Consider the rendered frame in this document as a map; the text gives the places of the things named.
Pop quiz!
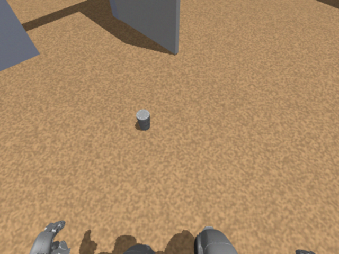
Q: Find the left robot hand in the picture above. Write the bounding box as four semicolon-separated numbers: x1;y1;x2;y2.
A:
29;221;70;254

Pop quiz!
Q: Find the cup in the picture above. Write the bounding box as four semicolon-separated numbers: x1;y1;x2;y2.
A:
136;109;150;131

